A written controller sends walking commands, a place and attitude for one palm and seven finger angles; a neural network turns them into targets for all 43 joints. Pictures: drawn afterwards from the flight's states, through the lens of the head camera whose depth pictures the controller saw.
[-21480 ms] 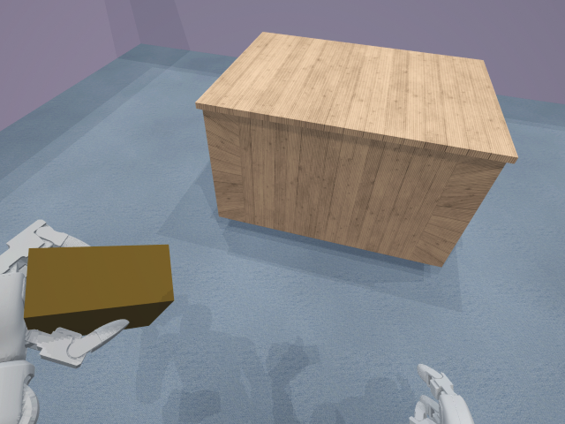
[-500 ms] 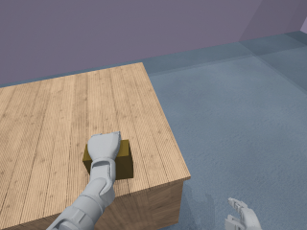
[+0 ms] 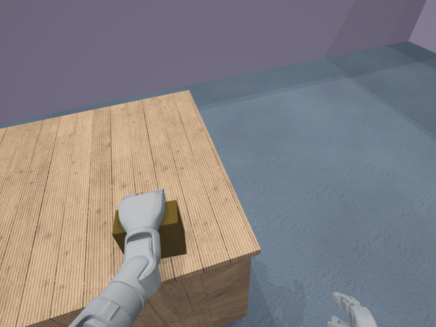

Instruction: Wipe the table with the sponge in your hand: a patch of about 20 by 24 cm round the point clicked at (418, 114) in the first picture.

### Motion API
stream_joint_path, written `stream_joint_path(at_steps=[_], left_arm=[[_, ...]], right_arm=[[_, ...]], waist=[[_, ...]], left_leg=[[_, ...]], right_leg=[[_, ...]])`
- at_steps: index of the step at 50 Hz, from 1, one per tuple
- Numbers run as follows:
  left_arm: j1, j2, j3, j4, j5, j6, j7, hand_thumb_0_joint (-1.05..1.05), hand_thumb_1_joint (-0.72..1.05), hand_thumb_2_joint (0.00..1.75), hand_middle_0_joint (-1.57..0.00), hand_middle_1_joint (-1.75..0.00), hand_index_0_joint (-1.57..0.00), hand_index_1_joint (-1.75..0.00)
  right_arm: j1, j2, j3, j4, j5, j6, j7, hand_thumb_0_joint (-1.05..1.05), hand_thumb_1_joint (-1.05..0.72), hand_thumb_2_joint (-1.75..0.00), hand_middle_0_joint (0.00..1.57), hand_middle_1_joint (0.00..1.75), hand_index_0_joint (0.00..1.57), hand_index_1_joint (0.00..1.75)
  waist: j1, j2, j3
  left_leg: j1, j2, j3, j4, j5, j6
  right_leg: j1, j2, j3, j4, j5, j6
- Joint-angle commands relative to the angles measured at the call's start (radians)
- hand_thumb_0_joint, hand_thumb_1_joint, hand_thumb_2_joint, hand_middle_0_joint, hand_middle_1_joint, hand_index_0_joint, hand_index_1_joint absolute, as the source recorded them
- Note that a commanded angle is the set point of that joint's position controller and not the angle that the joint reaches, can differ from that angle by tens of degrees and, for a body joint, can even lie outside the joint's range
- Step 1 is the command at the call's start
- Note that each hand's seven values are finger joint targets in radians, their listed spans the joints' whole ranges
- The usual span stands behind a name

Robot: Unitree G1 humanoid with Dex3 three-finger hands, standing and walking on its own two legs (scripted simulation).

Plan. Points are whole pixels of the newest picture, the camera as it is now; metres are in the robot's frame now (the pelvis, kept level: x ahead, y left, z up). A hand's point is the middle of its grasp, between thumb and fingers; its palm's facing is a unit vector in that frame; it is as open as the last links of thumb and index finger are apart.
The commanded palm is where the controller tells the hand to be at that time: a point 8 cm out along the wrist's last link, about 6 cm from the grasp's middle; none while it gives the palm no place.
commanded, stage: slide across to the third lane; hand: left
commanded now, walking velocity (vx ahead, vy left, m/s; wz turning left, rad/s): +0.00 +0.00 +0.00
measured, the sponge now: (154, 238) +0.31 +0.19 -0.05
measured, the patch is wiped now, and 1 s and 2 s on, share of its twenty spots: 0.90 0.95 1.00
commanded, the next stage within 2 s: wipe forward along the third lane in 0.38 s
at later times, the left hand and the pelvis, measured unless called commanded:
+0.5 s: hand (150, 226) +0.31 +0.19 +0.00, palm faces -0.04 -0.04 -1.00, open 10.1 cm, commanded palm +0.29 +0.17 +0.04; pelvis +0.00 +0.00 +0.00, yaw +0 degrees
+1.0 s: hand (152, 211) +0.35 +0.19 -0.01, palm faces -0.08 +0.00 -1.00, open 10.0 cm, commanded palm +0.34 +0.19 +0.02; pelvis -0.03 -0.01 -0.01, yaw +0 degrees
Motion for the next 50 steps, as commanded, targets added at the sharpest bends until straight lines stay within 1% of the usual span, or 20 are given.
stream_joint_path(at_steps=[1,3,6,8,15,16,18,21,24,26,30,31,33,36,39,41,44,46,48,50], left_arm=[[-0.185,-0.021,0.004,-0.113,-0.017,-0.036,-0.018,0.00,0.10,1.30,-1.20,-1.60,-1.20,-1.60],[-0.231,-0.043,-0.030,-0.113,-0.008,-0.039,-0.018,0.00,0.10,1.30,-1.20,-1.60,-1.20,-1.60],[-0.198,-0.006,0.016,-0.112,-0.007,-0.039,-0.017,0.00,0.10,1.30,-1.20,-1.60,-1.20,-1.60],[-0.192,-0.059,-0.039,-0.123,-0.007,-0.043,-0.020,0.00,0.10,1.30,-1.20,-1.60,-1.20,-1.60],[-0.181,-0.054,-0.041,-0.136,0.005,-0.035,-0.020,0.00,0.10,1.30,-1.20,-1.60,-1.20,-1.60],[-0.152,-0.024,-0.001,-0.143,-0.001,-0.029,-0.019,0.00,0.10,1.30,-1.20,-1.60,-1.20,-1.60],[-0.187,-0.045,-0.036,-0.146,-0.001,-0.026,-0.021,0.00,0.10,1.30,-1.20,-1.60,-1.20,-1.60],[-0.175,-0.005,0.011,-0.143,-0.003,-0.017,-0.021,0.00,0.10,1.30,-1.20,-1.60,-1.20,-1.60],[-0.214,-0.029,-0.024,-0.134,0.003,-0.015,-0.025,0.00,0.10,1.30,-1.20,-1.60,-1.20,-1.60],[-0.243,0.037,0.045,-0.106,0.011,-0.017,-0.022,0.00,0.10,1.30,-1.20,-1.60,-1.20,-1.60],[-0.318,0.039,0.041,-0.014,0.036,-0.030,-0.019,0.00,0.10,1.30,-1.20,-1.60,-1.20,-1.60],[-0.329,0.099,0.101,-0.004,0.038,-0.034,-0.016,0.00,0.10,1.30,-1.20,-1.60,-1.20,-1.60],[-0.378,0.044,0.049,0.017,0.051,-0.051,-0.011,0.00,0.10,1.30,-1.20,-1.60,-1.20,-1.60],[-0.384,0.135,0.146,0.099,0.058,-0.061,0.002,0.00,0.10,1.30,-1.20,-1.60,-1.20,-1.60],[-0.459,0.077,0.091,0.167,0.057,-0.071,0.012,0.00,0.10,1.30,-1.20,-1.60,-1.20,-1.60],[-0.478,0.147,0.159,0.215,0.054,-0.073,0.022,0.00,0.10,1.30,-1.20,-1.60,-1.20,-1.60],[-0.548,0.114,0.119,0.264,0.051,-0.086,0.033,0.00,0.10,1.30,-1.20,-1.60,-1.20,-1.60],[-0.545,0.205,0.208,0.299,0.044,-0.093,0.045,0.00,0.10,1.30,-1.20,-1.60,-1.20,-1.60],[-0.577,0.150,0.153,0.322,0.040,-0.103,0.050,0.00,0.10,1.30,-1.20,-1.60,-1.20,-1.60],[-0.602,0.209,0.190,0.352,0.043,-0.109,0.058,0.00,0.10,1.30,-1.20,-1.60,-1.20,-1.60]], right_arm=[[-0.184,-0.095,-0.025,-0.158,-0.002,-0.053,-0.003,0.00,-0.90,-0.90,0.20,0.30,0.20,0.30],[-0.179,-0.092,-0.022,-0.153,0.000,-0.052,-0.005,0.00,-0.90,-0.90,0.20,0.30,0.20,0.30],[-0.178,-0.097,-0.027,-0.152,-0.004,-0.051,-0.003,0.00,-0.90,-0.90,0.20,0.30,0.20,0.30],[-0.177,-0.090,-0.025,-0.159,-0.003,-0.050,0.000,0.00,-0.90,-0.90,0.20,0.30,0.20,0.30],[-0.189,-0.089,-0.025,-0.160,-0.005,-0.040,0.006,0.00,-0.90,-0.90,0.20,0.30,0.20,0.30],[-0.191,-0.093,-0.027,-0.163,-0.007,-0.039,0.007,0.00,-0.90,-0.90,0.20,0.30,0.20,0.30],[-0.195,-0.089,-0.022,-0.164,-0.002,-0.036,0.004,0.00,-0.90,-0.90,0.20,0.30,0.20,0.30],[-0.203,-0.094,-0.021,-0.163,-0.004,-0.035,0.001,0.00,-0.90,-0.90,0.20,0.30,0.20,0.30],[-0.198,-0.090,-0.016,-0.163,-0.001,-0.035,-0.004,0.00,-0.90,-0.90,0.20,0.30,0.20,0.30],[-0.190,-0.098,-0.018,-0.147,-0.006,-0.034,-0.011,0.00,-0.90,-0.90,0.20,0.30,0.20,0.30],[-0.163,-0.098,-0.011,-0.129,-0.009,-0.040,-0.028,0.00,-0.90,-0.90,0.20,0.30,0.20,0.30],[-0.157,-0.105,-0.011,-0.121,-0.014,-0.040,-0.035,0.00,-0.90,-0.90,0.20,0.30,0.20,0.30],[-0.140,-0.096,-0.011,-0.122,-0.014,-0.043,-0.042,0.00,-0.90,-0.90,0.20,0.30,0.20,0.30],[-0.117,-0.107,-0.013,-0.105,-0.022,-0.044,-0.050,0.00,-0.90,-0.90,0.20,0.30,0.20,0.30],[-0.101,-0.099,-0.010,-0.106,-0.019,-0.046,-0.057,0.00,-0.90,-0.90,0.20,0.30,0.20,0.30],[-0.091,-0.107,-0.011,-0.095,-0.024,-0.045,-0.061,0.00,-0.90,-0.90,0.20,0.30,0.20,0.30],[-0.070,-0.101,-0.010,-0.093,-0.022,-0.048,-0.062,0.00,-0.90,-0.90,0.20,0.30,0.20,0.30],[-0.054,-0.110,-0.014,-0.088,-0.026,-0.049,-0.065,0.00,-0.90,-0.90,0.20,0.30,0.20,0.30],[-0.039,-0.104,-0.012,-0.089,-0.022,-0.053,-0.066,0.00,-0.90,-0.90,0.20,0.30,0.20,0.30],[-0.027,-0.112,-0.013,-0.080,-0.023,-0.058,-0.067,0.00,-0.90,-0.90,0.20,0.30,0.20,0.30]], waist=[[-0.004,-0.169,-0.155],[-0.025,-0.160,-0.146],[-0.003,-0.157,-0.177],[-0.018,-0.166,-0.172],[-0.016,-0.163,-0.159],[0.003,-0.157,-0.179],[-0.019,-0.169,-0.150],[0.001,-0.153,-0.157],[-0.016,-0.149,-0.143],[-0.008,-0.149,-0.146],[-0.035,-0.165,-0.113],[-0.023,-0.169,-0.126],[-0.051,-0.172,-0.131],[-0.034,-0.177,-0.141],[-0.064,-0.184,-0.118],[-0.050,-0.169,-0.138],[-0.074,-0.164,-0.147],[-0.053,-0.175,-0.181],[-0.080,-0.190,-0.167],[-0.081,-0.186,-0.165]], left_leg=[[0.069,-0.087,0.065,-0.067,0.154,0.083],[0.079,-0.088,0.071,-0.061,0.147,0.084],[0.081,-0.087,0.066,-0.060,0.174,0.081],[0.087,-0.087,0.073,-0.050,0.186,0.085],[0.090,-0.085,0.069,-0.047,0.200,0.083],[0.084,-0.086,0.066,-0.053,0.204,0.080],[0.086,-0.087,0.069,-0.051,0.186,0.083],[0.081,-0.088,0.064,-0.060,0.183,0.081],[0.084,-0.089,0.067,-0.059,0.169,0.082],[0.075,-0.088,0.063,-0.061,0.166,0.079],[0.043,-0.093,0.067,-0.052,0.114,0.079],[0.032,-0.090,0.062,-0.056,0.106,0.077],[0.029,-0.092,0.066,-0.042,0.102,0.078],[-0.006,-0.088,0.064,-0.036,0.079,0.073],[-0.036,-0.089,0.070,-0.028,0.028,0.073],[-0.059,-0.088,0.067,-0.025,0.012,0.070],[-0.076,-0.086,0.075,-0.014,-0.015,0.073],[-0.098,-0.084,0.068,-0.013,-0.020,0.073],[-0.115,-0.085,0.078,-0.004,-0.039,0.079],[-0.135,-0.082,0.077,-0.003,-0.061,0.077]], right_leg=[[0.078,0.065,-0.045,-0.108,0.243,-0.069],[0.058,0.063,-0.048,-0.104,0.239,-0.066],[0.084,0.066,-0.043,-0.099,0.269,-0.073],[0.081,0.061,-0.048,-0.093,0.300,-0.067],[0.075,0.061,-0.052,-0.088,0.310,-0.070],[0.095,0.065,-0.045,-0.090,0.311,-0.075],[0.078,0.061,-0.052,-0.093,0.294,-0.069],[0.087,0.064,-0.047,-0.098,0.279,-0.073],[0.069,0.062,-0.052,-0.097,0.263,-0.070],[0.066,0.065,-0.044,-0.101,0.255,-0.074],[0.009,0.061,-0.045,-0.099,0.198,-0.066],[0.015,0.063,-0.036,-0.102,0.185,-0.069],[-0.012,0.060,-0.042,-0.089,0.184,-0.064],[-0.026,0.062,-0.029,-0.092,0.153,-0.065],[-0.079,0.058,-0.036,-0.087,0.093,-0.056],[-0.084,0.058,-0.027,-0.087,0.071,-0.058],[-0.109,0.053,-0.027,-0.082,0.046,-0.050],[-0.091,0.056,-0.020,-0.082,0.036,-0.051],[-0.108,0.053,-0.015,-0.086,0.022,-0.041],[-0.124,0.053,-0.013,-0.086,-0.012,-0.039]])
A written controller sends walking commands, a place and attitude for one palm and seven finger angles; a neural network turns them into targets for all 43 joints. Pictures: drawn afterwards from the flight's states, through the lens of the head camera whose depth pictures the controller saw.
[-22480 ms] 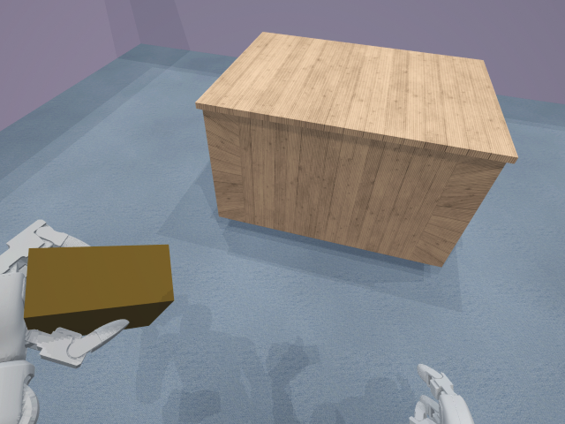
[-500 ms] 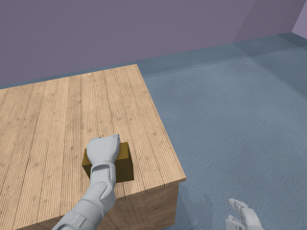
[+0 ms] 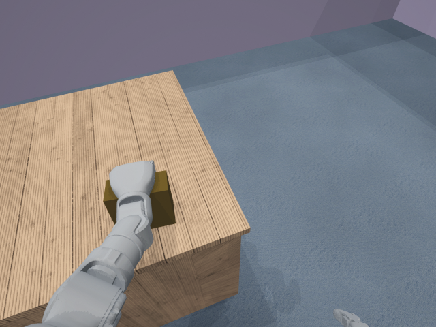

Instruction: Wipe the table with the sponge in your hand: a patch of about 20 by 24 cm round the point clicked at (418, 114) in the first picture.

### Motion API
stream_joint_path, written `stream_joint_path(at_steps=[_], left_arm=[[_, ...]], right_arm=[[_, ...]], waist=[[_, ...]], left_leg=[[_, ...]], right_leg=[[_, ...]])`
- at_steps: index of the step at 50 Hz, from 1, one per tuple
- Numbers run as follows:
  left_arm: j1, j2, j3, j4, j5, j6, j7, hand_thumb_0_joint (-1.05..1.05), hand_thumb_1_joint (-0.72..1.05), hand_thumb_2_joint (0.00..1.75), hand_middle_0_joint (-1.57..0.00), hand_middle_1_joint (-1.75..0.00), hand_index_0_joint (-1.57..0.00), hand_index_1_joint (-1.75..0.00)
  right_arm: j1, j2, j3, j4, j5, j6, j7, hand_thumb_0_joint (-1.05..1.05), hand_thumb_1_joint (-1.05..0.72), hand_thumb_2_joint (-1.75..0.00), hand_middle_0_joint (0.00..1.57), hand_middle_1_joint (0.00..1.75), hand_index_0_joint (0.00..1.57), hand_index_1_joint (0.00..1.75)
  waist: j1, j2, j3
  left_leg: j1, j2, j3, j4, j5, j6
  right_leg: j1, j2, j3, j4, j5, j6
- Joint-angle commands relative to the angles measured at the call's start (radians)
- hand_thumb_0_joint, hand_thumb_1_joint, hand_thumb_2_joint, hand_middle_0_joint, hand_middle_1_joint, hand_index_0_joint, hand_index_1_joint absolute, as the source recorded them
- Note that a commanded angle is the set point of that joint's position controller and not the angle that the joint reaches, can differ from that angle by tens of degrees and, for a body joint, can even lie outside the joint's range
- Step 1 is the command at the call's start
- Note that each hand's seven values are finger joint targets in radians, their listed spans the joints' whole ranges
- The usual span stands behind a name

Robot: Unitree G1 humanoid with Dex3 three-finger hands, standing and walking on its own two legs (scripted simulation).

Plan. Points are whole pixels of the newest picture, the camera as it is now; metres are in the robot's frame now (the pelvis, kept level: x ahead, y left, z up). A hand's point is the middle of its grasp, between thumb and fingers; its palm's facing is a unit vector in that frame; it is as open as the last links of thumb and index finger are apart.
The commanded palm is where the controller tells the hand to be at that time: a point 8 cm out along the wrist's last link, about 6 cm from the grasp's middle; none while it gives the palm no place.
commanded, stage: wipe forward along the third lane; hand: left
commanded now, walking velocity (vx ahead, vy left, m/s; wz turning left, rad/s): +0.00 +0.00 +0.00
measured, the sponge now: (144, 208) +0.37 +0.20 -0.04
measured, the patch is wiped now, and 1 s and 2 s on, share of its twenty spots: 0.95 1.00 1.00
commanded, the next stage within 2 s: wipe back along the third lane in 1.10 s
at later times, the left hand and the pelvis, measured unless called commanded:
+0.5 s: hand (141, 177) +0.42 +0.21 +0.01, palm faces -0.09 +0.06 -0.99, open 10.0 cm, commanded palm +0.42 +0.21 +0.03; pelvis -0.02 -0.01 -0.01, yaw -3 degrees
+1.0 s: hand (138, 158) +0.48 +0.23 +0.01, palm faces -0.12 +0.04 -0.99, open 10.0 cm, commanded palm +0.47 +0.23 +0.03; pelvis -0.01 +0.00 -0.02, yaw -4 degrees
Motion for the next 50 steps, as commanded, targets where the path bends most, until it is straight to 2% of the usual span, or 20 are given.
stream_joint_path(at_steps=[1,4,6,8,9,13,15,16,18,20,26,28,31,35,38,40,42,44,48,50], left_arm=[[-0.312,0.196,0.077,0.007,0.019,-0.004,0.048,0.00,0.10,1.30,-1.20,-1.60,-1.20,-1.60],[-0.347,0.191,0.059,0.040,0.018,-0.012,0.057,0.00,0.10,1.30,-1.20,-1.60,-1.20,-1.60],[-0.385,0.268,0.112,0.067,0.020,-0.013,0.064,0.00,0.10,1.30,-1.20,-1.60,-1.20,-1.60],[-0.418,0.259,0.088,0.079,0.017,-0.020,0.068,0.00,0.10,1.30,-1.20,-1.60,-1.20,-1.60],[-0.407,0.284,0.107,0.108,0.021,-0.018,0.069,0.00,0.10,1.30,-1.20,-1.60,-1.20,-1.60],[-0.440,0.269,0.090,0.134,0.006,-0.019,0.072,0.00,0.10,1.30,-1.20,-1.60,-1.20,-1.60],[-0.461,0.318,0.118,0.152,0.002,-0.017,0.073,0.00,0.10,1.30,-1.20,-1.60,-1.20,-1.60],[-0.494,0.318,0.116,0.150,-0.005,-0.017,0.073,0.00,0.10,1.30,-1.20,-1.60,-1.20,-1.60],[-0.502,0.304,0.098,0.173,-0.002,-0.018,0.073,0.00,0.10,1.30,-1.20,-1.60,-1.20,-1.60],[-0.534,0.326,0.100,0.182,-0.002,-0.018,0.069,0.00,0.10,1.30,-1.20,-1.60,-1.20,-1.60],[-0.577,0.363,0.124,0.217,-0.007,-0.026,0.067,0.00,0.10,1.30,-1.20,-1.60,-1.20,-1.60],[-0.583,0.414,0.143,0.231,0.001,-0.023,0.063,0.00,0.10,1.30,-1.20,-1.60,-1.20,-1.60],[-0.616,0.422,0.140,0.243,0.013,-0.020,0.055,0.00,0.10,1.30,-1.20,-1.60,-1.20,-1.60],[-0.624,0.436,0.138,0.260,0.017,-0.020,0.042,0.00,0.10,1.30,-1.20,-1.60,-1.20,-1.60],[-0.632,0.484,0.163,0.270,0.028,-0.023,0.032,0.00,0.10,1.30,-1.20,-1.60,-1.20,-1.60],[-0.635,0.478,0.155,0.270,0.029,-0.024,0.025,0.00,0.10,1.30,-1.20,-1.60,-1.20,-1.60],[-0.630,0.517,0.180,0.278,0.036,-0.029,0.018,0.00,0.10,1.30,-1.20,-1.60,-1.20,-1.60],[-0.610,0.502,0.168,0.280,0.039,-0.032,0.010,0.00,0.10,1.30,-1.20,-1.60,-1.20,-1.60],[-0.623,0.514,0.174,0.287,0.048,-0.041,0.003,0.00,0.10,1.30,-1.20,-1.60,-1.20,-1.60],[-0.614,0.529,0.189,0.284,0.050,-0.046,0.004,0.00,0.10,1.30,-1.20,-1.60,-1.20,-1.60]], right_arm=[[-0.068,-0.128,-0.037,-0.111,-0.005,-0.051,-0.013,0.00,-0.90,-0.90,0.20,0.30,0.20,0.30],[-0.046,-0.129,-0.037,-0.107,-0.003,-0.061,-0.011,0.00,-0.90,-0.90,0.20,0.30,0.20,0.30],[-0.038,-0.140,-0.037,-0.098,-0.004,-0.066,-0.016,0.00,-0.90,-0.90,0.20,0.30,0.20,0.30],[-0.019,-0.138,-0.036,-0.095,-0.002,-0.077,-0.017,0.00,-0.90,-0.90,0.20,0.30,0.20,0.30],[-0.012,-0.142,-0.036,-0.092,-0.002,-0.080,-0.018,0.00,-0.90,-0.90,0.20,0.30,0.20,0.30],[0.006,-0.140,-0.034,-0.094,0.000,-0.097,-0.012,0.00,-0.90,-0.90,0.20,0.30,0.20,0.30],[0.015,-0.144,-0.031,-0.093,0.001,-0.102,-0.013,0.00,-0.90,-0.90,0.20,0.30,0.20,0.30],[0.010,-0.143,-0.031,-0.094,0.003,-0.106,-0.013,0.00,-0.90,-0.90,0.20,0.30,0.20,0.30],[0.029,-0.146,-0.031,-0.089,0.001,-0.114,-0.012,0.00,-0.90,-0.90,0.20,0.30,0.20,0.30],[0.037,-0.150,-0.028,-0.087,0.001,-0.121,-0.013,0.00,-0.90,-0.90,0.20,0.30,0.20,0.30],[0.066,-0.155,-0.026,-0.083,0.000,-0.136,-0.011,0.00,-0.90,-0.90,0.20,0.30,0.20,0.30],[0.079,-0.163,-0.022,-0.083,-0.002,-0.136,-0.013,0.00,-0.90,-0.90,0.20,0.30,0.20,0.30],[0.096,-0.164,-0.023,-0.078,-0.002,-0.138,-0.012,0.00,-0.90,-0.90,0.20,0.30,0.20,0.30],[0.124,-0.167,-0.020,-0.081,-0.004,-0.137,-0.008,0.00,-0.90,-0.90,0.20,0.30,0.20,0.30],[0.146,-0.171,-0.020,-0.079,-0.004,-0.135,-0.007,0.00,-0.90,-0.90,0.20,0.30,0.20,0.30],[0.155,-0.171,-0.019,-0.080,-0.005,-0.132,-0.004,0.00,-0.90,-0.90,0.20,0.30,0.20,0.30],[0.172,-0.174,-0.020,-0.077,-0.006,-0.129,-0.004,0.00,-0.90,-0.90,0.20,0.30,0.20,0.30],[0.180,-0.174,-0.020,-0.082,-0.007,-0.125,0.001,0.00,-0.90,-0.90,0.20,0.30,0.20,0.30],[0.195,-0.177,-0.023,-0.080,-0.007,-0.120,0.005,0.00,-0.90,-0.90,0.20,0.30,0.20,0.30],[0.205,-0.179,-0.024,-0.080,-0.009,-0.118,0.008,0.00,-0.90,-0.90,0.20,0.30,0.20,0.30]], waist=[[-0.034,-0.174,-0.167],[-0.049,-0.160,-0.154],[-0.051,-0.169,-0.164],[-0.069,-0.169,-0.166],[-0.065,-0.172,-0.163],[-0.073,-0.135,-0.196],[-0.074,-0.136,-0.198],[-0.085,-0.113,-0.201],[-0.096,-0.132,-0.200],[-0.107,-0.137,-0.199],[-0.120,-0.115,-0.248],[-0.124,-0.146,-0.251],[-0.133,-0.103,-0.264],[-0.140,-0.108,-0.275],[-0.141,-0.105,-0.300],[-0.145,-0.091,-0.303],[-0.144,-0.094,-0.317],[-0.143,-0.095,-0.322],[-0.154,-0.081,-0.298],[-0.147,-0.082,-0.315]], left_leg=[[0.030,-0.083,0.078,-0.078,-0.074,0.067],[0.009,-0.083,0.085,-0.071,-0.108,0.069],[-0.018,-0.083,0.080,-0.068,-0.121,0.069],[-0.035,-0.085,0.086,-0.058,-0.141,0.074],[-0.050,-0.085,0.082,-0.055,-0.144,0.073],[-0.067,-0.087,0.074,-0.044,-0.156,0.073],[-0.089,-0.087,0.072,-0.038,-0.164,0.074],[-0.093,-0.087,0.070,-0.037,-0.166,0.074],[-0.105,-0.088,0.068,-0.025,-0.177,0.077],[-0.120,-0.088,0.065,-0.016,-0.186,0.079],[-0.141,-0.084,0.048,0.007,-0.162,0.083],[-0.164,-0.082,0.054,0.021,-0.169,0.085],[-0.167,-0.080,0.048,0.027,-0.151,0.086],[-0.178,-0.077,0.048,0.044,-0.130,0.089],[-0.191,-0.075,0.047,0.057,-0.106,0.089],[-0.187,-0.075,0.050,0.060,-0.091,0.089],[-0.195,-0.073,0.050,0.070,-0.068,0.089],[-0.196,-0.074,0.052,0.072,-0.051,0.089],[-0.193,-0.070,0.051,0.073,-0.048,0.089],[-0.195,-0.072,0.052,0.076,-0.032,0.089]], right_leg=[[0.064,0.046,-0.017,-0.166,-0.027,-0.032],[0.032,0.045,-0.013,-0.168,-0.068,-0.027],[0.029,0.046,-0.008,-0.166,-0.094,-0.026],[0.020,0.043,0.003,-0.172,-0.122,-0.019],[0.015,0.045,0.003,-0.167,-0.128,-0.020],[0.003,0.048,0.005,-0.152,-0.125,-0.019],[0.005,0.048,0.010,-0.151,-0.138,-0.018],[-0.003,0.048,0.010,-0.146,-0.136,-0.018],[-0.020,0.050,0.010,-0.144,-0.146,-0.015],[-0.030,0.050,0.018,-0.145,-0.157,-0.012],[-0.030,0.053,0.014,-0.114,-0.098,-0.013],[-0.027,0.052,0.021,-0.118,-0.108,-0.006],[-0.034,0.053,0.018,-0.104,-0.074,-0.012],[-0.031,0.057,0.016,-0.097,-0.033,-0.009],[-0.018,0.060,0.015,-0.084,0.003,-0.011],[-0.015,0.061,0.015,-0.086,0.030,-0.010],[-0.001,0.062,0.015,-0.074,0.065,-0.012],[0.009,0.064,0.012,-0.073,0.102,-0.011],[-0.020,0.067,0.006,-0.074,0.096,-0.013],[-0.004,0.069,0.005,-0.070,0.123,-0.016]])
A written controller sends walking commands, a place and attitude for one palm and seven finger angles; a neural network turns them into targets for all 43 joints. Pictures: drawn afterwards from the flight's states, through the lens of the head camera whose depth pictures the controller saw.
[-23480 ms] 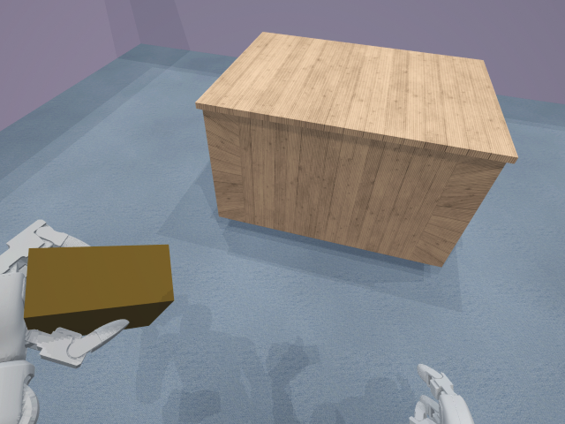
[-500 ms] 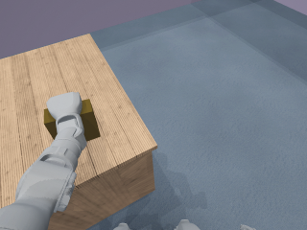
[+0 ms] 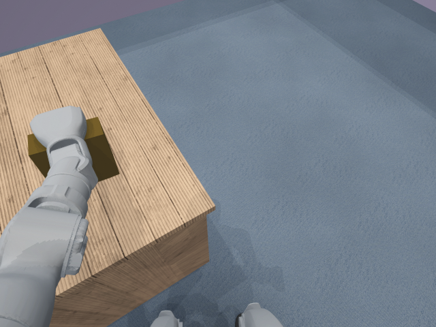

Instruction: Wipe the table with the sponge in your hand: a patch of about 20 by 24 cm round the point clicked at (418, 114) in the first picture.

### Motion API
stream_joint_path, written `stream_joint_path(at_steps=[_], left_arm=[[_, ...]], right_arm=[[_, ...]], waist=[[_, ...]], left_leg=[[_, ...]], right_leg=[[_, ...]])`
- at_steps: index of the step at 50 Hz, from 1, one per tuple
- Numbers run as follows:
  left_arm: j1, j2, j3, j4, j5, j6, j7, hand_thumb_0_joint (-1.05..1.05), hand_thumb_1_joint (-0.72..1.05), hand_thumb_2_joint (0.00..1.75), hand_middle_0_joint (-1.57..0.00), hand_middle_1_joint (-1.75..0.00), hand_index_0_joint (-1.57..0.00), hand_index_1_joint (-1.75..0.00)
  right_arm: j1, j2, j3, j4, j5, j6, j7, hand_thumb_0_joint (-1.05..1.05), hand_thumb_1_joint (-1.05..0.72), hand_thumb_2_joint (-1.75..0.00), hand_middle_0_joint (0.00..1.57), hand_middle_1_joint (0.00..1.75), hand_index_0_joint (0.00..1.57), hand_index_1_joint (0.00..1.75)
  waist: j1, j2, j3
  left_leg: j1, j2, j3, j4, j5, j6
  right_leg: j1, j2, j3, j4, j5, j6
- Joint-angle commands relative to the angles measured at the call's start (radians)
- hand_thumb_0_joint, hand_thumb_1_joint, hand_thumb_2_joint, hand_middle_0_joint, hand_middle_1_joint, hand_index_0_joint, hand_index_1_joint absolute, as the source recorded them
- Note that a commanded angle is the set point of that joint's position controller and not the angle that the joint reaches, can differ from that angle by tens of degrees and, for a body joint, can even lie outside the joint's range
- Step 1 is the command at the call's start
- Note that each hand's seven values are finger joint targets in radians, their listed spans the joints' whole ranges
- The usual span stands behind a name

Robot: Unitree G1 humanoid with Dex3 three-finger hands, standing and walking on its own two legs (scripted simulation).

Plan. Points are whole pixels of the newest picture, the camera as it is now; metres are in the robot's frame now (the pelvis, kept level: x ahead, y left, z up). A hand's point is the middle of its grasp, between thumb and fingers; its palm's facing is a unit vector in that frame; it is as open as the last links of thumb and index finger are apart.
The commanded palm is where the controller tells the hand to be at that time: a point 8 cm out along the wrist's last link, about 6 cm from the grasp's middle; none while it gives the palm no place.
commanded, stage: wipe forward along the third lane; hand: left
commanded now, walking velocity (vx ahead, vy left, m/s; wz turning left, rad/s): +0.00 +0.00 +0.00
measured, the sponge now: (81, 162) +0.46 +0.27 -0.02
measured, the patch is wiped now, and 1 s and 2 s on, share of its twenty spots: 1.00 1.00 1.00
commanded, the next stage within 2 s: wipe back along the third lane in 0.10 s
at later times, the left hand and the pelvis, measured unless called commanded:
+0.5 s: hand (66, 141) +0.48 +0.28 +0.03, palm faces -0.05 +0.02 -1.00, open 10.0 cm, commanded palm +0.44 +0.26 +0.05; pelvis +0.02 +0.03 +0.01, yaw -1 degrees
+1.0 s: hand (68, 158) +0.44 +0.27 +0.03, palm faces -0.01 -0.01 -1.00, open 10.0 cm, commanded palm +0.38 +0.24 +0.05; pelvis +0.07 +0.05 +0.03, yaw +1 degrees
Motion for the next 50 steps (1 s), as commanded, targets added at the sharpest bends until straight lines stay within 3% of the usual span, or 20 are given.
stream_joint_path(at_steps=[1,4,5,7,10,11,13,15,19,22,23,26,28,31,32,33,38,41,46,50], left_arm=[[-0.253,0.268,0.038,-0.059,0.037,0.017,0.036,0.00,0.10,1.30,-1.20,-1.60,-1.20,-1.60],[-0.270,0.272,0.022,-0.049,0.050,0.017,0.036,0.00,0.10,1.30,-1.20,-1.60,-1.20,-1.60],[-0.282,0.289,0.030,-0.046,0.055,0.018,0.038,0.00,0.10,1.30,-1.20,-1.60,-1.20,-1.60],[-0.327,0.270,0.007,-0.045,0.061,0.022,0.038,0.00,0.10,1.30,-1.20,-1.60,-1.20,-1.60],[-0.331,0.277,0.013,-0.027,0.063,0.028,0.037,0.00,0.10,1.30,-1.20,-1.60,-1.20,-1.60],[-0.317,0.245,0.009,-0.028,0.054,0.027,0.035,0.00,0.10,1.30,-1.20,-1.60,-1.20,-1.60],[-0.228,0.194,-0.004,-0.028,0.038,0.025,0.027,0.00,0.10,1.30,-1.20,-1.60,-1.20,-1.60],[-0.201,0.183,0.002,-0.065,0.026,0.016,0.024,0.00,0.10,1.30,-1.20,-1.60,-1.20,-1.60],[-0.119,0.091,-0.035,-0.064,0.004,0.027,0.030,0.00,0.10,1.30,-1.20,-1.60,-1.20,-1.60],[-0.078,0.062,-0.035,-0.091,-0.010,0.042,0.040,0.00,0.10,1.30,-1.20,-1.60,-1.20,-1.60],[-0.070,0.011,-0.067,-0.102,-0.015,0.048,0.039,0.00,0.10,1.30,-1.20,-1.60,-1.20,-1.60],[0.012,-0.035,-0.063,-0.132,-0.036,0.063,0.042,0.00,0.10,1.30,-1.20,-1.60,-1.20,-1.60],[0.032,-0.082,-0.099,-0.147,-0.043,0.078,0.041,0.00,0.10,1.30,-1.20,-1.60,-1.20,-1.60],[0.055,-0.105,-0.096,-0.204,-0.058,0.089,0.042,0.00,0.10,1.30,-1.20,-1.60,-1.20,-1.60],[0.093,-0.116,-0.101,-0.200,-0.056,0.096,0.044,0.00,0.10,1.30,-1.20,-1.60,-1.20,-1.60],[0.114,-0.175,-0.144,-0.215,-0.061,0.104,0.040,0.00,0.10,1.30,-1.20,-1.60,-1.20,-1.60],[0.183,-0.205,-0.152,-0.308,-0.071,0.135,0.037,0.00,0.10,1.30,-1.20,-1.60,-1.20,-1.60],[0.228,-0.279,-0.198,-0.381,-0.077,0.160,0.028,0.00,0.10,1.30,-1.20,-1.60,-1.20,-1.60],[0.333,-0.317,-0.239,-0.496,-0.069,0.210,0.009,0.00,0.10,1.30,-1.20,-1.60,-1.20,-1.60],[0.394,-0.332,-0.274,-0.569,-0.060,0.245,-0.005,0.00,0.10,1.30,-1.20,-1.60,-1.20,-1.60]], right_arm=[[0.077,-0.149,-0.050,-0.062,-0.006,-0.022,-0.006,0.00,-0.90,-0.90,0.20,0.30,0.20,0.30],[0.093,-0.152,-0.047,-0.064,-0.008,-0.020,-0.004,0.00,-0.90,-0.90,0.20,0.30,0.20,0.30],[0.094,-0.154,-0.047,-0.064,-0.008,-0.019,-0.004,0.00,-0.90,-0.90,0.20,0.30,0.20,0.30],[0.101,-0.154,-0.048,-0.060,-0.008,-0.018,-0.002,0.00,-0.90,-0.90,0.20,0.30,0.20,0.30],[0.110,-0.155,-0.047,-0.062,-0.010,-0.015,0.002,0.00,-0.90,-0.90,0.20,0.30,0.20,0.30],[0.109,-0.152,-0.053,-0.060,-0.009,-0.016,0.006,0.00,-0.90,-0.90,0.20,0.30,0.20,0.30],[0.111,-0.144,-0.055,-0.070,-0.010,-0.012,0.011,0.00,-0.90,-0.90,0.20,0.30,0.20,0.30],[0.107,-0.139,-0.058,-0.075,-0.009,-0.007,0.013,0.00,-0.90,-0.90,0.20,0.30,0.20,0.30],[0.082,-0.134,-0.061,-0.071,-0.004,0.003,0.021,0.00,-0.90,-0.90,0.20,0.30,0.20,0.30],[0.063,-0.131,-0.065,-0.070,-0.002,0.011,0.027,0.00,-0.90,-0.90,0.20,0.30,0.20,0.30],[0.052,-0.127,-0.066,-0.068,-0.002,0.014,0.030,0.00,-0.90,-0.90,0.20,0.30,0.20,0.30],[0.021,-0.120,-0.071,-0.072,0.000,0.026,0.039,0.00,-0.90,-0.90,0.20,0.30,0.20,0.30],[0.001,-0.116,-0.068,-0.075,0.002,0.035,0.042,0.00,-0.90,-0.90,0.20,0.30,0.20,0.30],[-0.035,-0.112,-0.070,-0.080,0.003,0.047,0.046,0.00,-0.90,-0.90,0.20,0.30,0.20,0.30],[-0.037,-0.111,-0.070,-0.080,0.002,0.053,0.047,0.00,-0.90,-0.90,0.20,0.30,0.20,0.30],[-0.053,-0.105,-0.069,-0.087,0.003,0.057,0.049,0.00,-0.90,-0.90,0.20,0.30,0.20,0.30],[-0.109,-0.102,-0.068,-0.105,0.003,0.082,0.053,0.00,-0.90,-0.90,0.20,0.30,0.20,0.30],[-0.152,-0.090,-0.068,-0.122,0.007,0.096,0.060,0.00,-0.90,-0.90,0.20,0.30,0.20,0.30],[-0.211,-0.091,-0.069,-0.146,0.004,0.126,0.069,0.00,-0.90,-0.90,0.20,0.30,0.20,0.30],[-0.250,-0.091,-0.061,-0.162,0.007,0.142,0.072,0.00,-0.90,-0.90,0.20,0.30,0.20,0.30]], waist=[[-0.011,-0.082,-0.299],[-0.023,-0.089,-0.288],[-0.024,-0.080,-0.285],[-0.039,-0.044,-0.279],[-0.035,-0.047,-0.291],[-0.030,-0.028,-0.308],[-0.009,-0.062,-0.337],[0.005,-0.052,-0.356],[0.013,-0.083,-0.294],[0.038,-0.070,-0.305],[0.032,-0.067,-0.295],[0.065,-0.055,-0.305],[0.065,-0.066,-0.263],[0.083,-0.045,-0.271],[0.086,-0.069,-0.263],[0.081,-0.079,-0.253],[0.101,-0.096,-0.246],[0.108,-0.091,-0.249],[0.124,-0.114,-0.261],[0.133,-0.117,-0.218]], left_leg=[[0.082,-0.069,0.117,-0.077,0.037,0.066],[0.074,-0.070,0.117,-0.074,0.030,0.067],[0.071,-0.070,0.118,-0.072,0.031,0.067],[0.087,-0.069,0.113,-0.075,0.025,0.066],[0.085,-0.069,0.111,-0.073,0.030,0.066],[0.108,-0.067,0.111,-0.078,0.052,0.065],[0.126,-0.069,0.115,-0.080,0.073,0.064],[0.138,-0.069,0.123,-0.083,0.097,0.062],[0.160,-0.066,0.119,-0.112,0.085,0.058],[0.201,-0.068,0.120,-0.134,0.113,0.057],[0.221,-0.066,0.122,-0.137,0.128,0.056],[0.265,-0.065,0.121,-0.156,0.180,0.050],[0.280,-0.065,0.119,-0.168,0.185,0.049],[0.329,-0.063,0.120,-0.182,0.235,0.047],[0.338,-0.064,0.118,-0.181,0.257,0.046],[0.349,-0.064,0.120,-0.184,0.270,0.045],[0.403,-0.063,0.116,-0.198,0.353,0.041],[0.439,-0.059,0.112,-0.198,0.436,0.037],[0.477,-0.058,0.106,-0.190,0.532,0.035],[0.479,-0.068,0.108,-0.199,0.505,0.035]], right_leg=[[0.275,-0.001,-0.022,-0.147,0.115,-0.007],[0.258,0.000,-0.027,-0.149,0.111,-0.005],[0.255,0.001,-0.026,-0.148,0.109,-0.006],[0.217,0.003,-0.032,-0.144,0.079,-0.009],[0.216,0.006,-0.037,-0.141,0.081,-0.011],[0.220,0.007,-0.039,-0.137,0.097,-0.015],[0.249,0.010,-0.044,-0.140,0.126,-0.013],[0.285,0.008,-0.040,-0.141,0.171,-0.013],[0.270,0.009,-0.057,-0.159,0.137,-0.015],[0.295,0.009,-0.062,-0.162,0.145,-0.022],[0.287,0.010,-0.067,-0.166,0.162,-0.023],[0.326,0.010,-0.077,-0.168,0.201,-0.033],[0.322,0.010,-0.085,-0.176,0.201,-0.034],[0.357,0.006,-0.084,-0.182,0.246,-0.042],[0.367,0.006,-0.088,-0.179,0.268,-0.042],[0.370,0.008,-0.091,-0.184,0.287,-0.041],[0.432,0.002,-0.095,-0.189,0.377,-0.047],[0.461,-0.002,-0.098,-0.186,0.443,-0.051],[0.517,-0.010,-0.098,-0.181,0.532,-0.053],[0.537,-0.013,-0.102,-0.188,0.533,-0.057]])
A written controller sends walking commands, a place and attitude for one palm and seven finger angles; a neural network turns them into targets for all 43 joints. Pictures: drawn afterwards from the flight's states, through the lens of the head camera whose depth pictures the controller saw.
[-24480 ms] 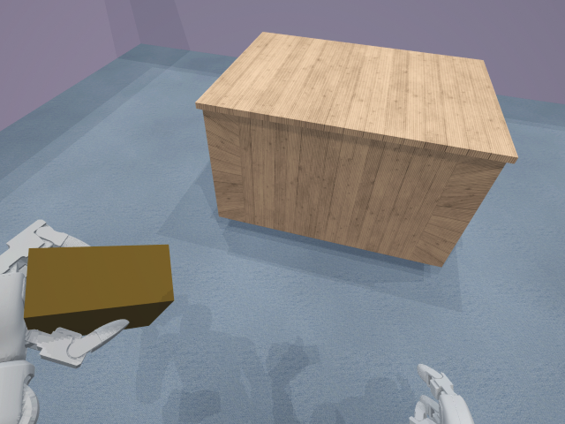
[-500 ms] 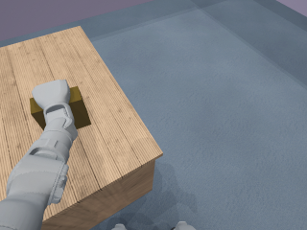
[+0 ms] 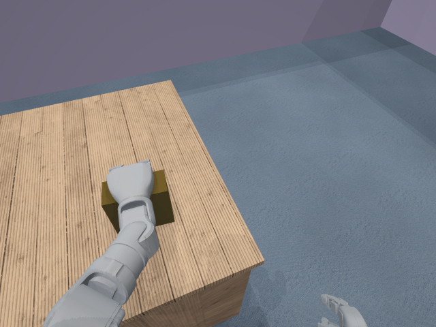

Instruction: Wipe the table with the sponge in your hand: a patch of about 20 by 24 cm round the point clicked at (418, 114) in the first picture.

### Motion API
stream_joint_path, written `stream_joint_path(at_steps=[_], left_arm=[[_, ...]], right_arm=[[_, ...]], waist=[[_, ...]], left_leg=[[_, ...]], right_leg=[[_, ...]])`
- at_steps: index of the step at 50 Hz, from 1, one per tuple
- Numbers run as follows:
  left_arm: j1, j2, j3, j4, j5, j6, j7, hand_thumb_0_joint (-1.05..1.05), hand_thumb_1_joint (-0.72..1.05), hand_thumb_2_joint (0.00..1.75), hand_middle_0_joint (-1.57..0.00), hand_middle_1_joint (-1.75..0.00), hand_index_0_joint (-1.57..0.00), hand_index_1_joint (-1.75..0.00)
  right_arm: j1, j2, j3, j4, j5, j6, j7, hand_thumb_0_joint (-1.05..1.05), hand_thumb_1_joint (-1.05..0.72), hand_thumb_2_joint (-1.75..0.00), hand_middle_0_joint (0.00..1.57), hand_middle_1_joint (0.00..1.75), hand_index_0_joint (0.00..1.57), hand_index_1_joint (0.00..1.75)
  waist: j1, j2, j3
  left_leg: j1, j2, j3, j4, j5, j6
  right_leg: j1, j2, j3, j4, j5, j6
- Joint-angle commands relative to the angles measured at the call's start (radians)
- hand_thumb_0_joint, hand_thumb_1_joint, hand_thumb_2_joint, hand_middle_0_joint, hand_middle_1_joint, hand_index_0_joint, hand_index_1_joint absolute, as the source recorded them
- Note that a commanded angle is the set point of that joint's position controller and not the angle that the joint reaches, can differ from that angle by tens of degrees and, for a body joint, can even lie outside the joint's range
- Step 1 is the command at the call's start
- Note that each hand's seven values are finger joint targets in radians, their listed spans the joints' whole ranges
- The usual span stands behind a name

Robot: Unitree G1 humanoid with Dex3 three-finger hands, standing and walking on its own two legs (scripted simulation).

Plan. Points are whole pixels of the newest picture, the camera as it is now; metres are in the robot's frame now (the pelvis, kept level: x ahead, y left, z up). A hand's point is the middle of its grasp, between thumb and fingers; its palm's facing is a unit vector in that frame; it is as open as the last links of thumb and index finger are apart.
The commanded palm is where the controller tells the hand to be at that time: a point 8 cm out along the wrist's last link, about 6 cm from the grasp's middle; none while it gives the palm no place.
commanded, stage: wipe back along the third lane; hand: left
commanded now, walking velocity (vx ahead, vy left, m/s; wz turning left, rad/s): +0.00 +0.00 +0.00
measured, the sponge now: (142, 208) +0.37 +0.21 -0.04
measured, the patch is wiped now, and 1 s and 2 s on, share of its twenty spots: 1.00 1.00 1.00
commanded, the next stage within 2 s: slide back across to the middle lane in 1.82 s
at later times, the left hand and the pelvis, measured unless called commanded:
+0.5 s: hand (144, 218) +0.32 +0.18 +0.00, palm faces -0.02 -0.02 -1.00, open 10.0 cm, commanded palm +0.27 +0.16 +0.03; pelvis -0.02 -0.01 +0.00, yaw +0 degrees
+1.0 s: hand (153, 238) +0.28 +0.16 +0.00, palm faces -0.02 -0.02 -1.00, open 10.0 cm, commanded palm +0.23 +0.14 +0.03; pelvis -0.03 -0.03 +0.00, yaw +0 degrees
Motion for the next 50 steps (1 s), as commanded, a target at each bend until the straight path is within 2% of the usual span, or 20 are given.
stream_joint_path(at_steps=[1,4,7,14,16,18,21,23,24,26,28,31,33,36,38,41,45,46,47,50], left_arm=[[-0.041,-0.076,-0.060,-0.113,-0.025,0.026,-0.080,0.00,0.10,1.30,-1.20,-1.60,-1.20,-1.60],[0.011,-0.046,-0.050,-0.148,-0.016,0.044,-0.086,0.00,0.10,1.30,-1.20,-1.60,-1.20,-1.60],[0.019,-0.095,-0.108,-0.185,-0.011,0.056,-0.096,0.00,0.10,1.30,-1.20,-1.60,-1.20,-1.60],[0.024,-0.064,-0.085,-0.208,-0.007,0.062,-0.096,0.00,0.10,1.30,-1.20,-1.60,-1.20,-1.60],[0.052,-0.044,-0.053,-0.220,-0.013,0.062,-0.096,0.00,0.10,1.30,-1.20,-1.60,-1.20,-1.60],[0.033,-0.089,-0.108,-0.216,-0.003,0.065,-0.096,0.00,0.10,1.30,-1.20,-1.60,-1.20,-1.60],[0.058,-0.072,-0.078,-0.221,-0.012,0.064,-0.096,0.00,0.10,1.30,-1.20,-1.60,-1.20,-1.60],[0.053,-0.093,-0.113,-0.223,-0.005,0.064,-0.094,0.00,0.10,1.30,-1.20,-1.60,-1.20,-1.60],[0.067,-0.094,-0.112,-0.224,-0.009,0.066,-0.095,0.00,0.10,1.30,-1.20,-1.60,-1.20,-1.60],[0.049,-0.058,-0.072,-0.226,-0.014,0.064,-0.094,0.00,0.10,1.30,-1.20,-1.60,-1.20,-1.60],[0.044,-0.084,-0.109,-0.219,-0.014,0.063,-0.094,0.00,0.10,1.30,-1.20,-1.60,-1.20,-1.60],[0.073,-0.064,-0.074,-0.221,-0.025,0.056,-0.095,0.00,0.10,1.30,-1.20,-1.60,-1.20,-1.60],[0.080,-0.082,-0.101,-0.215,-0.017,0.051,-0.093,0.00,0.10,1.30,-1.20,-1.60,-1.20,-1.60],[0.130,-0.084,-0.092,-0.232,-0.027,0.043,-0.097,0.00,0.10,1.30,-1.20,-1.60,-1.20,-1.60],[0.107,-0.074,-0.097,-0.241,-0.023,0.039,-0.092,0.00,0.10,1.30,-1.20,-1.60,-1.20,-1.60],[0.151,-0.066,-0.081,-0.265,-0.030,0.037,-0.094,0.00,0.10,1.30,-1.20,-1.60,-1.20,-1.60],[0.197,-0.095,-0.121,-0.291,-0.027,0.036,-0.096,0.00,0.10,1.30,-1.20,-1.60,-1.20,-1.60],[0.222,-0.069,-0.087,-0.306,-0.030,0.037,-0.094,0.00,0.10,1.30,-1.20,-1.60,-1.20,-1.60],[0.223,-0.093,-0.120,-0.312,-0.026,0.036,-0.096,0.00,0.10,1.30,-1.20,-1.60,-1.20,-1.60],[0.213,-0.076,-0.105,-0.318,-0.023,0.036,-0.094,0.00,0.10,1.30,-1.20,-1.60,-1.20,-1.60]], right_arm=[[-0.098,-0.130,-0.036,-0.131,0.001,-0.017,-0.006,0.00,-0.90,-0.90,0.20,0.30,0.20,0.30],[-0.110,-0.135,-0.031,-0.134,0.002,-0.012,-0.007,0.00,-0.90,-0.90,0.20,0.30,0.20,0.30],[-0.133,-0.128,-0.027,-0.146,0.006,-0.012,-0.007,0.00,-0.90,-0.90,0.20,0.30,0.20,0.30],[-0.156,-0.129,-0.020,-0.152,0.007,-0.014,-0.016,0.00,-0.90,-0.90,0.20,0.30,0.20,0.30],[-0.166,-0.127,-0.019,-0.159,0.008,-0.017,-0.017,0.00,-0.90,-0.90,0.20,0.30,0.20,0.30],[-0.163,-0.126,-0.019,-0.155,0.009,-0.016,-0.016,0.00,-0.90,-0.90,0.20,0.30,0.20,0.30],[-0.176,-0.126,-0.020,-0.160,0.008,-0.022,-0.016,0.00,-0.90,-0.90,0.20,0.30,0.20,0.30],[-0.172,-0.126,-0.020,-0.158,0.011,-0.022,-0.014,0.00,-0.90,-0.90,0.20,0.30,0.20,0.30],[-0.172,-0.126,-0.021,-0.163,0.012,-0.024,-0.013,0.00,-0.90,-0.90,0.20,0.30,0.20,0.30],[-0.182,-0.128,-0.019,-0.162,0.013,-0.026,-0.018,0.00,-0.90,-0.90,0.20,0.30,0.20,0.30],[-0.176,-0.127,-0.020,-0.159,0.014,-0.029,-0.020,0.00,-0.90,-0.90,0.20,0.30,0.20,0.30],[-0.186,-0.126,-0.020,-0.164,0.015,-0.037,-0.023,0.00,-0.90,-0.90,0.20,0.30,0.20,0.30],[-0.177,-0.127,-0.020,-0.159,0.015,-0.037,-0.022,0.00,-0.90,-0.90,0.20,0.30,0.20,0.30],[-0.193,-0.125,-0.023,-0.171,0.016,-0.041,-0.020,0.00,-0.90,-0.90,0.20,0.30,0.20,0.30],[-0.188,-0.128,-0.021,-0.165,0.017,-0.042,-0.023,0.00,-0.90,-0.90,0.20,0.30,0.20,0.30],[-0.201,-0.127,-0.023,-0.171,0.017,-0.048,-0.023,0.00,-0.90,-0.90,0.20,0.30,0.20,0.30],[-0.212,-0.124,-0.023,-0.176,0.020,-0.049,-0.016,0.00,-0.90,-0.90,0.20,0.30,0.20,0.30],[-0.218,-0.126,-0.025,-0.179,0.019,-0.050,-0.014,0.00,-0.90,-0.90,0.20,0.30,0.20,0.30],[-0.214,-0.125,-0.022,-0.181,0.019,-0.050,-0.014,0.00,-0.90,-0.90,0.20,0.30,0.20,0.30],[-0.219,-0.124,-0.023,-0.176,0.020,-0.052,-0.017,0.00,-0.90,-0.90,0.20,0.30,0.20,0.30]], waist=[[-0.021,-0.103,-0.205],[-0.015,-0.116,-0.178],[-0.017,-0.097,-0.154],[-0.007,-0.107,-0.129],[0.009,-0.110,-0.140],[-0.008,-0.104,-0.123],[0.009,-0.108,-0.128],[-0.002,-0.107,-0.112],[0.004,-0.100,-0.107],[0.012,-0.101,-0.106],[-0.002,-0.117,-0.091],[0.016,-0.126,-0.102],[0.006,-0.121,-0.082],[0.019,-0.145,-0.091],[0.008,-0.138,-0.069],[0.023,-0.139,-0.085],[0.018,-0.147,-0.049],[0.032,-0.152,-0.068],[0.021,-0.161,-0.067],[0.020,-0.154,-0.046]], left_leg=[[0.164,-0.019,0.065,-0.055,0.588,0.022],[0.164,-0.024,0.067,-0.059,0.565,0.018],[0.178,-0.024,0.061,-0.063,0.555,0.020],[0.159,-0.032,0.064,-0.085,0.460,0.017],[0.152,-0.032,0.060,-0.091,0.461,0.016],[0.162,-0.031,0.063,-0.091,0.438,0.016],[0.149,-0.033,0.061,-0.101,0.413,0.017],[0.151,-0.035,0.062,-0.102,0.378,0.018],[0.144,-0.037,0.065,-0.108,0.356,0.019],[0.130,-0.037,0.063,-0.116,0.322,0.019],[0.132,-0.040,0.069,-0.119,0.281,0.022],[0.118,-0.043,0.069,-0.124,0.268,0.023],[0.120,-0.044,0.074,-0.123,0.250,0.023],[0.111,-0.046,0.076,-0.124,0.253,0.026],[0.115,-0.047,0.082,-0.124,0.222,0.026],[0.118,-0.049,0.083,-0.125,0.234,0.026],[0.121,-0.051,0.091,-0.122,0.229,0.028],[0.119,-0.050,0.083,-0.124,0.237,0.026],[0.127,-0.052,0.090,-0.118,0.239,0.029],[0.128,-0.053,0.095,-0.116,0.237,0.029]], right_leg=[[0.197,0.053,-0.108,0.002,0.579,-0.089],[0.209,0.052,-0.112,0.000,0.575,-0.090],[0.196,0.053,-0.114,-0.003,0.539,-0.094],[0.199,0.055,-0.114,-0.013,0.473,-0.100],[0.219,0.054,-0.108,-0.014,0.478,-0.103],[0.190,0.058,-0.116,-0.014,0.437,-0.101],[0.198,0.061,-0.110,-0.021,0.412,-0.105],[0.178,0.062,-0.113,-0.022,0.370,-0.103],[0.176,0.063,-0.113,-0.026,0.345,-0.104],[0.176,0.065,-0.105,-0.034,0.310,-0.106],[0.161,0.065,-0.108,-0.043,0.270,-0.100],[0.176,0.065,-0.100,-0.049,0.260,-0.101],[0.158,0.065,-0.100,-0.048,0.243,-0.099],[0.181,0.062,-0.092,-0.054,0.258,-0.098],[0.161,0.062,-0.091,-0.058,0.224,-0.094],[0.182,0.063,-0.081,-0.063,0.246,-0.095],[0.175,0.059,-0.080,-0.063,0.253,-0.091],[0.190,0.060,-0.076,-0.062,0.259,-0.095],[0.193,0.058,-0.076,-0.057,0.274,-0.090],[0.182,0.057,-0.074,-0.061,0.284,-0.089]])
